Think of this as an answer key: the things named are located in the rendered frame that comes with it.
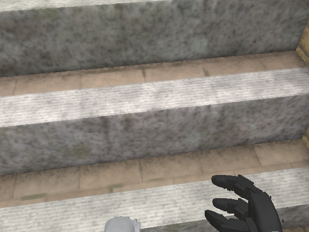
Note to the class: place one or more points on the left robot thigh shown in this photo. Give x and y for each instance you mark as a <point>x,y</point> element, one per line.
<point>122,224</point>

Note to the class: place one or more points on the right robot hand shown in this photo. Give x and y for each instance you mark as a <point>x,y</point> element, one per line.
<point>258,215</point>

